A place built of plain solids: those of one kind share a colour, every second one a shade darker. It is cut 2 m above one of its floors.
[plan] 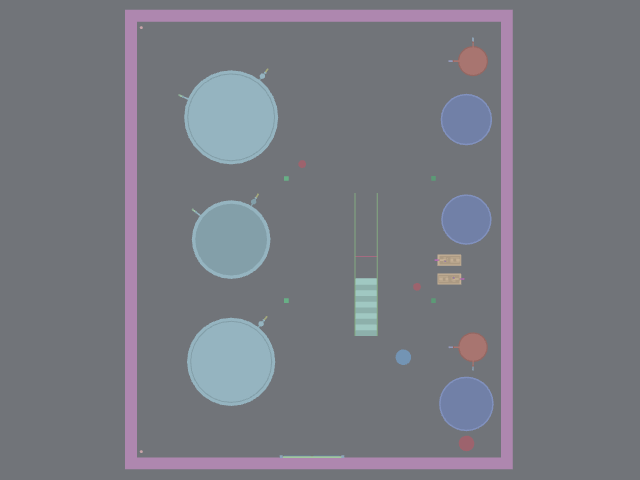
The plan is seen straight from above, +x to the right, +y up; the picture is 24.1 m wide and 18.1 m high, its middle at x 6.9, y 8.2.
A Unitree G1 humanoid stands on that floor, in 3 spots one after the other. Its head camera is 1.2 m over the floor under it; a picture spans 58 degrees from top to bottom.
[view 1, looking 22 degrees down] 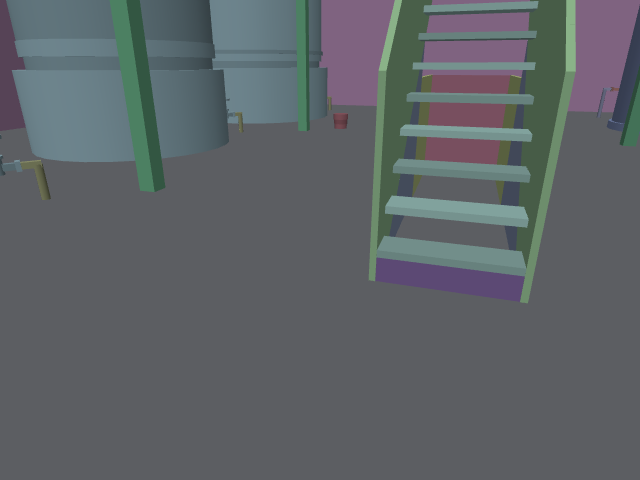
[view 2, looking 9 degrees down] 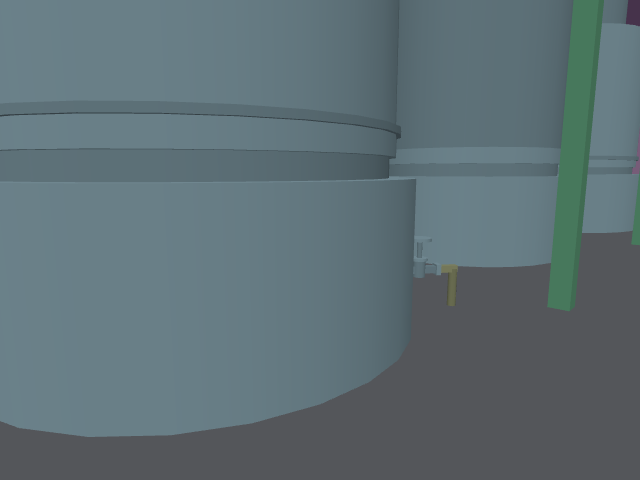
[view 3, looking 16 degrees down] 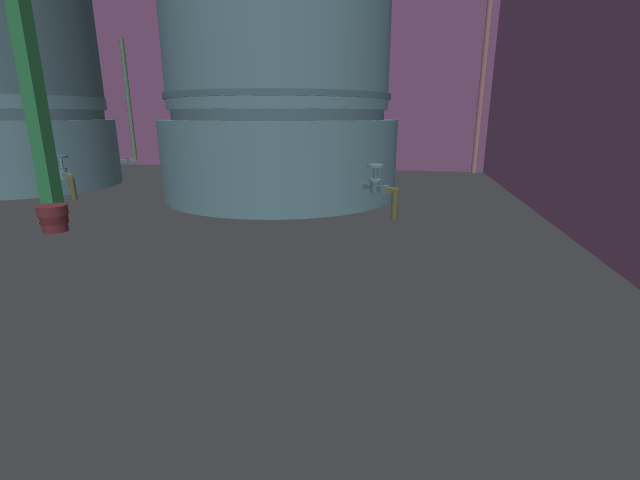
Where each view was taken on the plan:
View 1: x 8.64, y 2.28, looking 108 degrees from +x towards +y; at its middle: ground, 3.20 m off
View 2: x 6.60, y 1.70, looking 133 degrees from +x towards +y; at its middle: still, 2.12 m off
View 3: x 10.13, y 14.73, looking -169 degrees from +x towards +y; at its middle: ground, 4.35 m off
